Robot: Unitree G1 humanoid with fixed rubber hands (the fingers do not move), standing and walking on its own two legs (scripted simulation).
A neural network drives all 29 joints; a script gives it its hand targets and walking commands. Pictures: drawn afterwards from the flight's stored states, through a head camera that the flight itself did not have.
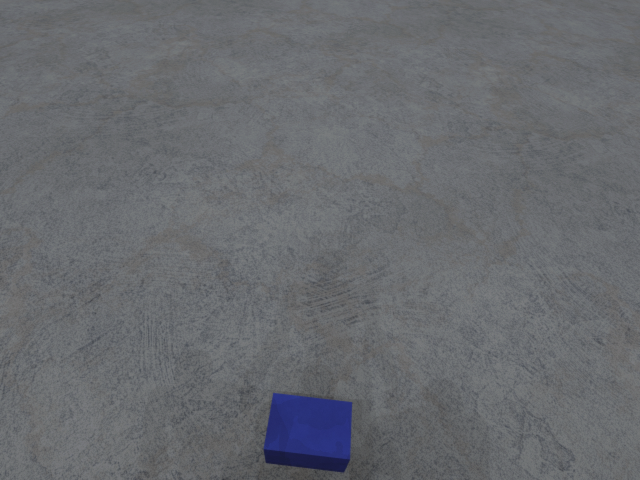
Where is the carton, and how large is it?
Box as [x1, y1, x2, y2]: [264, 393, 351, 472]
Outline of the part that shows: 273,393 264,443 264,454 266,462 343,472 349,460 351,402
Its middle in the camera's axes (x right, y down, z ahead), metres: -0.03 +0.55 +1.09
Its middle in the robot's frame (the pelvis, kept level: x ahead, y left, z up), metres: +0.39 -0.01 -0.70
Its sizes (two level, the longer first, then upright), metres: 0.224 0.145 0.145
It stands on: the floor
